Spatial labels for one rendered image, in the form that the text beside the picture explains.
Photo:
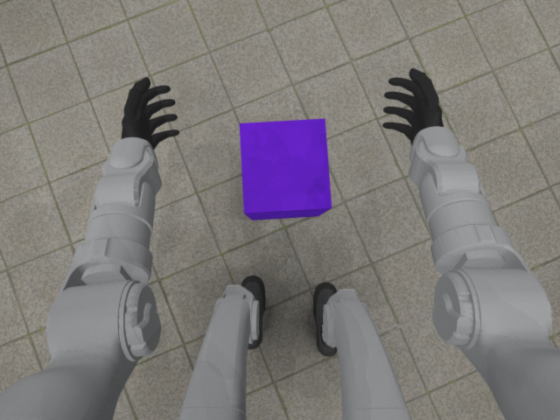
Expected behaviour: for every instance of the robot left forearm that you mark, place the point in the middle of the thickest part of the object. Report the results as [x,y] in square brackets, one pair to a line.
[119,228]

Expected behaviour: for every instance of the right robot upper arm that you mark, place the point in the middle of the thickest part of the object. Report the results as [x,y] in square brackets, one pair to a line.
[500,320]

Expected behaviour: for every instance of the right robot hand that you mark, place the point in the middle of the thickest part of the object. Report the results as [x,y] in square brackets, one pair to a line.
[424,103]

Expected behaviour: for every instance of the left robot hand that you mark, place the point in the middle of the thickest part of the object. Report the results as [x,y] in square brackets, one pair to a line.
[137,114]

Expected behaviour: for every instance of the robot right forearm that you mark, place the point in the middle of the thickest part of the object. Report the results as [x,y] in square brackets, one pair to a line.
[463,228]

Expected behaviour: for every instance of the right robot shin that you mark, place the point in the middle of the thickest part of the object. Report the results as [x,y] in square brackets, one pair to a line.
[346,293]

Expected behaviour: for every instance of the robot right foot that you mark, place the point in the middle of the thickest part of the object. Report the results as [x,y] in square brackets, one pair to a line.
[321,295]

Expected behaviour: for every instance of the left robot upper arm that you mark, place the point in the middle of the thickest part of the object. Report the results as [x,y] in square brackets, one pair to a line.
[97,333]

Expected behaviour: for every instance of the carton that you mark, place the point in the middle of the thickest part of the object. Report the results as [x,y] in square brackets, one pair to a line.
[285,170]

